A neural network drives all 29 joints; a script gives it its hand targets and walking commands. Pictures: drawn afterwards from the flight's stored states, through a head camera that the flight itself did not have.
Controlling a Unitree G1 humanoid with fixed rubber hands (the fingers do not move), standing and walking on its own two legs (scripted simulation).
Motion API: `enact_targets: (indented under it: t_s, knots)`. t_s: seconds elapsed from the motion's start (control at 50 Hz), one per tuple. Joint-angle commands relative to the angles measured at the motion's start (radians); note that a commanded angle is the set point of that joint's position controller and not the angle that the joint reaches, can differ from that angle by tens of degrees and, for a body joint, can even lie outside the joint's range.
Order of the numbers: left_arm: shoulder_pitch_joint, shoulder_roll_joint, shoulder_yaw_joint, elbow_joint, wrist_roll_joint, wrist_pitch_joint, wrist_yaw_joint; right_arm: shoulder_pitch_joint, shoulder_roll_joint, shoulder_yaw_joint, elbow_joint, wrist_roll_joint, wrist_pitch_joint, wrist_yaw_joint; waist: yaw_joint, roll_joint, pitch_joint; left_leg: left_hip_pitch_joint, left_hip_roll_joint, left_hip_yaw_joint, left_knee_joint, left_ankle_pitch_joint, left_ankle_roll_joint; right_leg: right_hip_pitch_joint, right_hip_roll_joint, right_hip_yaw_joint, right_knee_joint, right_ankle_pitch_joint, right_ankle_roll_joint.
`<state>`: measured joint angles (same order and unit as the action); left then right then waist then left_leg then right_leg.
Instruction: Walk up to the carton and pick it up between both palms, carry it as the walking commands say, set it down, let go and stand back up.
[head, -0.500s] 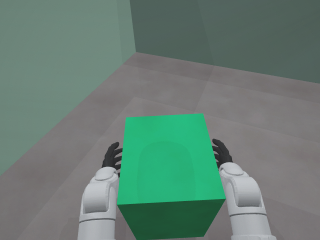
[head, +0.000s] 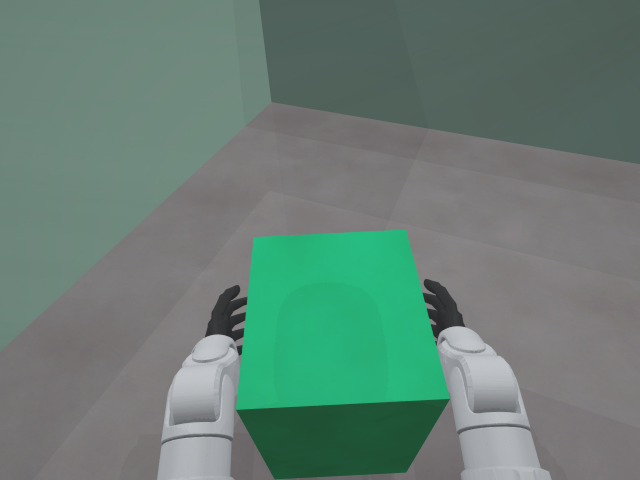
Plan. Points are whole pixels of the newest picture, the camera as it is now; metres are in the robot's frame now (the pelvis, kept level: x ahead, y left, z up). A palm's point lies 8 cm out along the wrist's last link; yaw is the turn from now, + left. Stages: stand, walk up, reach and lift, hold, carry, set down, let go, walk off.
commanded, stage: carry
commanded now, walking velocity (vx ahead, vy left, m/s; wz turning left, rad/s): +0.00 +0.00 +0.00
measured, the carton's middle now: (335, 363) +0.28 +0.01 -0.02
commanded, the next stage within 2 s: hold in 0.90 s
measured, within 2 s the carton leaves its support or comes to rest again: neither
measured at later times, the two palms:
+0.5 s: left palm (217, 358) +0.26 +0.15 +0.04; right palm (450, 351) +0.26 -0.13 +0.04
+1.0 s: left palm (219, 361) +0.26 +0.15 +0.04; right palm (451, 354) +0.26 -0.14 +0.04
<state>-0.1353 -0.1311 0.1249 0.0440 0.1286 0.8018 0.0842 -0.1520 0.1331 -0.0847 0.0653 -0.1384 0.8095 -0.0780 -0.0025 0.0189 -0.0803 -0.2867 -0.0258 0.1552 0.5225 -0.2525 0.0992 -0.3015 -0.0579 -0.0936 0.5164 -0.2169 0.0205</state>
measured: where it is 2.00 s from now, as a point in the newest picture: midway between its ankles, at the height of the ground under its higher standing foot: outside the picture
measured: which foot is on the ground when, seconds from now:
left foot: down 0.00-1.00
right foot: down 0.00-1.00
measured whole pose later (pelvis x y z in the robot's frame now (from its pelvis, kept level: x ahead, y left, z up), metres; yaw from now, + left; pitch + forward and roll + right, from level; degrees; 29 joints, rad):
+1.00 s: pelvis -0.02 +0.00 +0.00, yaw +2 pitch -4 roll -1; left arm -0.19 -0.14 0.13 0.09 0.15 0.81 0.07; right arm -0.16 0.13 -0.11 0.06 -0.17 0.83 -0.06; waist -0.01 0.02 0.03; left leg -0.22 -0.04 0.13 0.49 -0.21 0.11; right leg -0.23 0.00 0.00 0.47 -0.18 -0.01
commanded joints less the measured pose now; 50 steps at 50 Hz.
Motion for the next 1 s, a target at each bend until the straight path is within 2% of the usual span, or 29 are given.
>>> enact_targets:
  t_s: [0.0,0.1,0.16,0.18,0.2,0.22,0.3,0.32,0.34,0.36,0.38,0.4,0.42,0.46,0.5,0.52,0.54,0.58,0.64,0.68,0.72,0.74,0.78,0.84,0.86,0.88,0.9,0.92,0.98]
  knots:
    - [-0.457,-0.795,-0.538,-0.152,-0.191,-0.028,-0.162,-0.412,0.8,0.476,-0.153,0.187,-0.035,0.154,-0.001,-0.015,-0.231,0.042,0.183,-0.191,-0.149,0.149,-0.034,0.103,-0.073,0.092,-0.041,0.069,-0.033]
    - [-0.416,-0.779,-0.521,-0.072,-0.16,-0.023,-0.164,-0.384,0.767,0.454,-0.085,0.157,-0.034,0.156,0.0,0.019,-0.208,0.04,0.182,-0.188,-0.154,0.143,-0.034,0.076,-0.071,0.098,-0.041,0.065,-0.033]
    - [-0.444,-0.783,-0.528,-0.166,-0.199,-0.03,-0.152,-0.44,0.776,0.475,-0.202,0.202,-0.043,0.142,0.001,0.006,-0.212,0.019,0.187,-0.189,-0.161,0.102,-0.037,0.093,-0.072,0.093,-0.042,0.062,-0.032]
    - [-0.378,-0.764,-0.491,-0.047,-0.149,-0.026,-0.157,-0.388,0.757,0.45,-0.091,0.162,-0.039,0.149,0.001,0.004,-0.217,0.013,0.187,-0.193,-0.161,0.091,-0.031,0.101,-0.065,0.1,-0.042,0.056,-0.035]
    - [-0.447,-0.78,-0.525,-0.199,-0.202,-0.037,-0.146,-0.431,0.788,0.485,-0.21,0.213,-0.042,0.142,0.0,-0.017,-0.219,0.021,0.19,-0.192,-0.159,0.09,-0.037,0.098,-0.069,0.092,-0.049,0.055,-0.03]
    - [-0.418,-0.765,-0.512,-0.086,-0.16,-0.028,-0.155,-0.357,0.77,0.448,-0.068,0.152,-0.032,0.147,-0.002,-0.005,-0.21,0.01,0.183,-0.192,-0.16,0.099,-0.033,0.1,-0.071,0.096,-0.045,0.063,-0.031]
    - [-0.43,-0.78,-0.533,-0.17,-0.193,-0.024,-0.146,-0.388,0.772,0.466,-0.173,0.187,-0.031,0.141,0.0,0.017,-0.193,-0.011,0.189,-0.206,-0.19,0.002,-0.034,0.081,-0.066,0.097,-0.045,0.029,-0.032]
    - [-0.416,-0.773,-0.522,-0.137,-0.178,-0.02,-0.147,-0.375,0.772,0.46,-0.132,0.176,-0.027,0.142,0.0,0.002,-0.209,0.005,0.191,-0.205,-0.188,0.001,-0.032,0.087,-0.066,0.097,-0.046,0.031,-0.034]
    - [-0.439,-0.793,-0.546,-0.239,-0.213,-0.014,-0.139,-0.423,0.785,0.492,-0.253,0.222,-0.024,0.135,0.001,0.016,-0.199,-0.005,0.192,-0.207,-0.194,0.005,-0.035,0.079,-0.07,0.1,-0.047,0.029,-0.034]
    - [-0.376,-0.751,-0.487,-0.057,-0.148,-0.012,-0.151,-0.369,0.742,0.435,-0.088,0.151,-0.025,0.141,0.0,-0.003,-0.218,-0.001,0.184,-0.197,-0.187,0.007,-0.037,0.101,-0.072,0.098,-0.045,0.043,-0.034]
    - [-0.392,-0.729,-0.46,-0.026,-0.138,-0.032,-0.153,-0.381,0.72,0.415,-0.055,0.132,-0.041,0.141,-0.001,-0.037,-0.21,-0.014,0.186,-0.197,-0.18,0.001,-0.037,0.106,-0.072,0.099,-0.059,0.041,-0.031]
    - [-0.404,-0.744,-0.5,-0.135,-0.176,-0.04,-0.148,-0.38,0.741,0.448,-0.145,0.169,-0.047,0.137,0.0,-0.007,-0.226,0.004,0.183,-0.19,-0.163,0.052,-0.039,0.109,-0.078,0.1,-0.056,0.074,-0.032]
    - [-0.442,-0.786,-0.533,-0.173,-0.197,-0.036,-0.148,-0.401,0.786,0.485,-0.182,0.187,-0.041,0.139,-0.002,-0.035,-0.189,-0.003,0.178,-0.181,-0.166,0.034,-0.044,0.079,-0.076,0.105,-0.069,0.043,-0.031]
    - [-0.444,-0.782,-0.527,-0.159,-0.193,-0.031,-0.148,-0.409,0.773,0.467,-0.169,0.183,-0.04,0.138,-0.002,0.014,-0.205,-0.004,0.18,-0.185,-0.171,0.038,-0.039,0.087,-0.077,0.102,-0.056,0.051,-0.031]
    - [-0.409,-0.79,-0.543,-0.201,-0.206,-0.015,-0.137,-0.388,0.785,0.492,-0.22,0.208,-0.024,0.131,0.0,-0.009,-0.219,-0.021,0.188,-0.212,-0.193,-0.013,-0.035,0.1,-0.066,0.094,-0.05,0.025,-0.04]
    - [-0.385,-0.754,-0.517,-0.139,-0.166,-0.016,-0.14,-0.328,0.761,0.458,-0.115,0.167,-0.019,0.137,0.0,0.011,-0.222,-0.011,0.189,-0.207,-0.19,-0.006,-0.033,0.096,-0.068,0.096,-0.046,0.032,-0.039]
    - [-0.443,-0.794,-0.557,-0.28,-0.227,-0.013,-0.128,-0.409,0.794,0.501,-0.275,0.233,-0.02,0.128,0.0,0.023,-0.215,-0.009,0.193,-0.21,-0.2,-0.022,-0.035,0.082,-0.064,0.095,-0.048,0.021,-0.039]
    - [-0.381,-0.763,-0.533,-0.185,-0.189,0.002,-0.132,-0.32,0.77,0.469,-0.157,0.185,-0.003,0.129,0.0,0.0,-0.226,0.002,0.193,-0.198,-0.185,0.014,-0.035,0.096,-0.069,0.098,-0.055,0.048,-0.038]
    - [-0.345,-0.778,-0.526,-0.127,-0.169,0.011,-0.143,-0.339,0.762,0.479,-0.163,0.17,-0.002,0.134,0.001,-0.004,-0.229,0.003,0.182,-0.188,-0.173,0.046,-0.034,0.103,-0.078,0.104,-0.063,0.071,-0.038]
    - [-0.432,-0.803,-0.579,-0.255,-0.219,0.009,-0.137,-0.386,0.796,0.506,-0.25,0.215,0.002,0.132,-0.001,0.015,-0.184,-0.012,0.191,-0.203,-0.2,-0.004,-0.043,0.071,-0.066,0.099,-0.063,0.029,-0.037]
    - [-0.431,-0.77,-0.532,-0.131,-0.17,0.011,-0.147,-0.36,0.765,0.451,-0.101,0.155,0.002,0.142,0.0,0.029,-0.163,-0.037,0.182,-0.204,-0.208,-0.051,-0.035,0.062,-0.07,0.107,-0.058,0.023,-0.037]
    - [-0.406,-0.775,-0.533,-0.155,-0.178,0.013,-0.143,-0.361,0.765,0.462,-0.153,0.174,0.002,0.137,0.0,0.028,-0.172,-0.041,0.19,-0.211,-0.218,-0.061,-0.036,0.072,-0.066,0.094,-0.048,0.015,-0.034]
    - [-0.44,-0.834,-0.6,-0.37,-0.264,0.026,-0.124,-0.409,0.835,0.539,-0.37,0.267,0.016,0.12,0.001,0.011,-0.2,-0.023,0.189,-0.208,-0.208,-0.082,-0.037,0.066,-0.065,0.104,-0.069,0.002,-0.04]
    - [-0.362,-0.802,-0.564,-0.261,-0.216,0.076,-0.114,-0.324,0.791,0.504,-0.268,0.215,0.07,0.102,0.0,-0.01,-0.214,-0.017,0.188,-0.2,-0.194,-0.01,-0.036,0.084,-0.073,0.098,-0.062,0.041,-0.035]
    - [-0.334,-0.831,-0.602,-0.331,-0.247,0.097,-0.112,-0.335,0.812,0.555,-0.375,0.251,0.085,0.095,0.0,-0.019,-0.231,-0.015,0.192,-0.204,-0.193,-0.001,-0.035,0.105,-0.073,0.098,-0.065,0.043,-0.04]
    - [-0.308,-0.803,-0.574,-0.254,-0.216,0.11,-0.117,-0.301,0.781,0.527,-0.296,0.217,0.099,0.1,-0.001,-0.034,-0.239,0.009,0.186,-0.185,-0.174,0.042,-0.037,0.11,-0.081,0.102,-0.074,0.069,-0.038]
    - [-0.228,-0.534,-0.237,0.097,-0.021,0.05,-0.123,-0.247,0.43,0.185,0.055,-0.001,0.045,0.123,0.01,-0.033,0.178,0.093,0.043,-0.266,-0.211,-0.058,-0.035,0.108,0.143,0.149,-0.124,-0.133,-0.078]
    - [-0.291,-0.535,-0.281,0.202,-0.032,-0.002,-0.119,-0.298,0.407,0.224,0.073,0.014,-0.012,0.123,-0.002,0.003,0.137,0.121,0.051,-0.276,-0.205,-0.026,-0.033,0.095,0.15,0.148,-0.103,-0.111,-0.088]
    - [-0.398,-0.708,-0.48,-0.009,-0.139,-0.113,-0.141,-0.444,0.557,0.422,-0.099,0.157,-0.127,0.185,0.013,0.028,-0.054,0.297,0.043,-0.272,-0.134,0.073,-0.067,0.06,0.129,0.191,-0.078,-0.051,-0.102]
